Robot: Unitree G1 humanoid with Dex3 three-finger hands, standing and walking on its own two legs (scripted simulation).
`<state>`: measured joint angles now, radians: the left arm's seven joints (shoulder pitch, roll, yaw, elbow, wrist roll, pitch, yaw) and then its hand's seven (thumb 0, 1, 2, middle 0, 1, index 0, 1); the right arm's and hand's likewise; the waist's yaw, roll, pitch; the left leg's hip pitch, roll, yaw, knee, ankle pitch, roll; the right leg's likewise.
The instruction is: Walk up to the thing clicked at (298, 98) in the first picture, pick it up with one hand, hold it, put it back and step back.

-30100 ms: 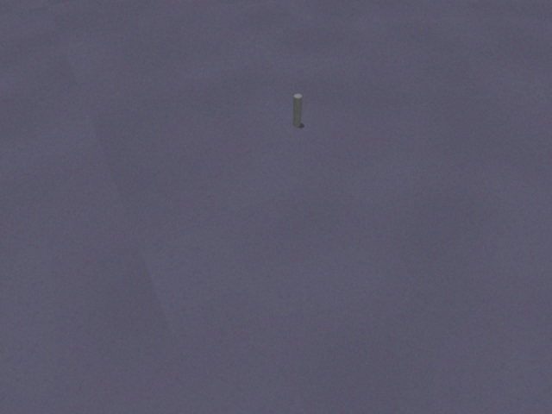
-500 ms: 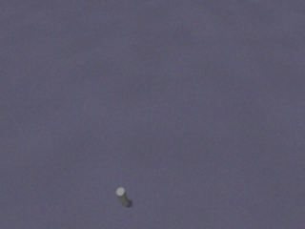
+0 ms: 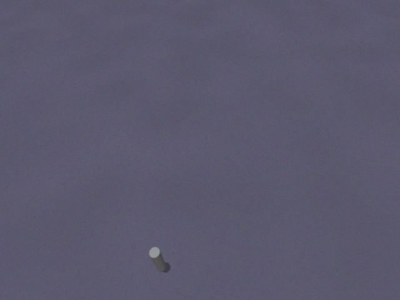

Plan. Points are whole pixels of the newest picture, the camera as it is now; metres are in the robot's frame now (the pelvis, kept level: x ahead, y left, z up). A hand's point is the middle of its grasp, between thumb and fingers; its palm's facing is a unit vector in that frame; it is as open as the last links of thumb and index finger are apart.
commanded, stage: stand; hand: left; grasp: from the side
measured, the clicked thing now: (158, 259) +0.42 +0.23 -0.68
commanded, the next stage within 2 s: step back in 0.92 s
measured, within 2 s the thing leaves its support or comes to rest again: neither
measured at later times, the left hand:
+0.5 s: hand out of the picture +0.08 +0.24 -0.16, palm faces -0.03 -0.94 -0.34, open 7.4 cm
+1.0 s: hand out of the picture +0.09 +0.25 -0.16, palm faces +0.00 -0.94 -0.35, open 7.4 cm
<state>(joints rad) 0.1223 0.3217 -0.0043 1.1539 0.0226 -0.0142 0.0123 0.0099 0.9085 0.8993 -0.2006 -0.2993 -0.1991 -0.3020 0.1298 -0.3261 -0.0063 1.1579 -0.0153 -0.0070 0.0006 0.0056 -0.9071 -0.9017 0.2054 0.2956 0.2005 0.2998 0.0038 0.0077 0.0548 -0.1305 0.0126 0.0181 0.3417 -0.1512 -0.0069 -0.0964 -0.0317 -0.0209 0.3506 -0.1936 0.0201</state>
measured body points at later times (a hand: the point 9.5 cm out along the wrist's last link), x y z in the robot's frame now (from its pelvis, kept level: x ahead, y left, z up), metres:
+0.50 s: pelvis +0.01 +0.00 +0.00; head +0.02 +0.00 +0.45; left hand +0.08 +0.29 -0.14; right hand +0.08 -0.30 -0.14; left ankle +0.03 +0.12 -0.75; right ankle +0.00 -0.13 -0.75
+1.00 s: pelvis +0.01 +0.00 +0.00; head +0.04 -0.01 +0.45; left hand +0.09 +0.30 -0.13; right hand +0.09 -0.30 -0.14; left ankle +0.03 +0.12 -0.75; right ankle +0.00 -0.13 -0.75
